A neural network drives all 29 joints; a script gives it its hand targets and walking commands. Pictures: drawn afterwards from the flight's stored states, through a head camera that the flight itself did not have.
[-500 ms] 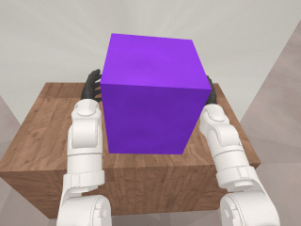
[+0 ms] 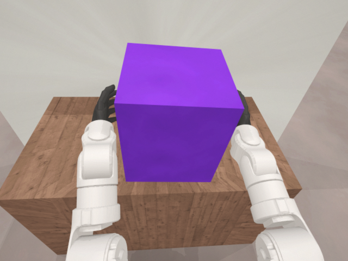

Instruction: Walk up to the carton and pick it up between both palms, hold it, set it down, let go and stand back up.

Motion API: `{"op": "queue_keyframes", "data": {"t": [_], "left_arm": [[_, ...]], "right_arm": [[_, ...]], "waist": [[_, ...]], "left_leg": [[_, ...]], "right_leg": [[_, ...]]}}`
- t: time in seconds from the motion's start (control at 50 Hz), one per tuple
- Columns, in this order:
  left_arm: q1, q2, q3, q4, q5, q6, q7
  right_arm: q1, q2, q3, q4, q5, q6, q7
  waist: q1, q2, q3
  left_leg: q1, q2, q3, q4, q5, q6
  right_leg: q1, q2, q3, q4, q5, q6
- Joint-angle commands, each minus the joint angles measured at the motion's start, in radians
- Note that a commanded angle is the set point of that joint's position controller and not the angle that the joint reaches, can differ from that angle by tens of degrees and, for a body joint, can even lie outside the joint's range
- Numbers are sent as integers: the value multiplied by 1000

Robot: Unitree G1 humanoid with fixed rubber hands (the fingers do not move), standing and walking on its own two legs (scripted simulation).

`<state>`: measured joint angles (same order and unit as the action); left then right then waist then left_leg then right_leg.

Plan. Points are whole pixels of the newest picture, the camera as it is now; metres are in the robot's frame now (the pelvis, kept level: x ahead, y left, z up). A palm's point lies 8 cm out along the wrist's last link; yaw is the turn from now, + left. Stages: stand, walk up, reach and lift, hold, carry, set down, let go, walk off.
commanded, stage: hold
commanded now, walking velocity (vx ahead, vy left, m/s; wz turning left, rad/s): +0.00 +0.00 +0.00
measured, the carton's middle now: (172, 117) +0.38 +0.00 +0.15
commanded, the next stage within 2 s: none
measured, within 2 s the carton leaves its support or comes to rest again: neither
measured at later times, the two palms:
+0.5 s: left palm (102, 121) +0.35 +0.15 +0.17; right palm (238, 123) +0.35 -0.14 +0.16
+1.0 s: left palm (105, 120) +0.35 +0.15 +0.17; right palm (241, 122) +0.35 -0.15 +0.16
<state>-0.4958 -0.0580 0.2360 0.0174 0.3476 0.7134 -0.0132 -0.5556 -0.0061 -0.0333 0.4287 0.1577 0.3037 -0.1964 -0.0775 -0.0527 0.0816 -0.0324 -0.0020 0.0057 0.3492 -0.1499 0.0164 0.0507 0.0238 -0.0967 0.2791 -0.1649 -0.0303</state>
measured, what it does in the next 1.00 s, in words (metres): stands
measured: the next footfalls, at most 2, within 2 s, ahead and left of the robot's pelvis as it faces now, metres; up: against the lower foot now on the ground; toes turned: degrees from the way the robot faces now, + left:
none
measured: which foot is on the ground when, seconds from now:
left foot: down 0.00-1.00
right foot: down 0.00-1.00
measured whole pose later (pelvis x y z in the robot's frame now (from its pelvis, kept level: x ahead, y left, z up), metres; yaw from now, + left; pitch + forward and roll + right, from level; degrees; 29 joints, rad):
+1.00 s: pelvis +0.01 +0.00 +0.00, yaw -1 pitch -9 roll -1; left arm -0.49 -0.07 0.24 0.00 0.35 0.72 -0.01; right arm -0.56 -0.02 -0.02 0.42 0.17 0.30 -0.20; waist -0.08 -0.05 0.08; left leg -0.03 0.00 0.01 0.35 -0.16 0.02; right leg 0.05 0.03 -0.09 0.28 -0.17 -0.03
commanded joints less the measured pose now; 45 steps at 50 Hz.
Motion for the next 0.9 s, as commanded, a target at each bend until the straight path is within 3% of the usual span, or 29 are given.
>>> {"op": "queue_keyframes", "data": {"t": [0.0, 0.02, 0.04, 0.08, 0.14, 0.18, 0.24, 0.36, 0.46, 0.56, 0.58, 0.62, 0.68, 0.74, 0.8, 0.86, 0.88], "left_arm": [[-676, -484, -476, -92, -171, -57, -146], [-669, -482, -470, -71, -174, -57, -144], [-676, -489, -478, -87, -177, -61, -141], [-708, -491, -466, -63, -181, -63, -134], [-668, -488, -440, -56, -151, -51, -138], [-714, -492, -444, -58, -163, -55, -142], [-699, -493, -458, -73, -164, -57, -139], [-697, -473, -402, -15, -137, -47, -149], [-734, -488, -448, -52, -165, -66, -148], [-725, -504, -473, -67, -175, -77, -136], [-709, -510, -487, -102, -178, -80, -132], [-665, -497, -462, -58, -154, -59, -132], [-682, -490, -479, -113, -170, -62, -135], [-682, -481, -462, -74, -163, -57, -144], [-649, -511, -515, -159, -189, -58, -141], [-647, -491, -491, -122, -175, -55, -139], [-638, -497, -487, -117, -165, -50, -138]], "right_arm": [[-839, 533, 417, -340, 59, -98, 95], [-853, 532, 420, -344, 54, -101, 96], [-831, 532, 399, -316, 49, -98, 99], [-858, 527, 383, -301, 35, -103, 109], [-793, 518, 361, -243, 27, -94, 114], [-846, 531, 360, -264, 28, -101, 116], [-824, 516, 368, -264, 35, -103, 112], [-853, 527, 353, -235, 23, -104, 115], [-842, 539, 351, -247, 17, -109, 112], [-866, 553, 388, -306, 35, -124, 107], [-816, 543, 386, -282, 39, -118, 107], [-814, 508, 380, -262, 42, -111, 110], [-790, 526, 384, -276, 43, -107, 109], [-799, 524, 372, -263, 36, -102, 105], [-794, 511, 408, -350, 69, -117, 100], [-799, 510, 414, -335, 63, -104, 94], [-789, 508, 408, -320, 63, -101, 95]], "waist": [[6, 67, -448], [16, 64, -443], [0, 72, -430], [9, 67, -435], [1, 69, -383], [10, 73, -415], [-6, 84, -445], [22, 57, -382], [-14, 65, -419], [1, 93, -484], [-20, 91, -475], [2, 94, -411], [-13, 76, -442], [-12, 66, -387], [-26, 91, -493], [-14, 74, -455], [-13, 92, -430]], "left_leg": [[115, -23, 11, -35, 200, -20], [113, -25, 16, -35, 187, -14], [113, -16, 14, -42, 170, -19], [120, -13, 15, -48, 135, -13], [115, -5, 19, -66, 137, -11], [94, -12, 22, -66, 114, -7], [151, -11, 21, -40, 196, -27], [79, -17, 32, -69, 103, 0], [110, -19, 29, -52, 135, -13], [131, -24, 15, -21, 209, -19], [150, -14, 10, -23, 234, -27], [143, -7, 10, -38, 213, -33], [148, -13, 17, -35, 220, -27], [117, -21, 21, -47, 175, -19], [184, -13, 8, -5, 327, -49], [176, -16, 10, -7, 301, -38], [169, -13, 8, -13, 293, -43]], "right_leg": [[64, 4, 21, -21, 222, 66], [50, 1, 23, -25, 209, 65], [32, 5, 19, -24, 175, 58], [-2, 6, 13, -36, 107, 53], [15, 8, 13, -38, 94, 49], [19, 5, 14, -35, 85, 53], [22, 11, 12, -29, 150, 51], [32, 2, 13, -38, 90, 56], [32, 1, 14, -37, 135, 60], [47, 3, 15, -17, 196, 60], [48, 12, 10, -13, 208, 58], [25, 15, 2, -26, 146, 50], [32, 10, 7, -24, 169, 59], [37, 2, 16, -35, 170, 62], [69, 20, 9, -12, 277, 54], [52, 19, 9, -22, 255, 57], [43, 19, 6, -21, 238, 53]]}}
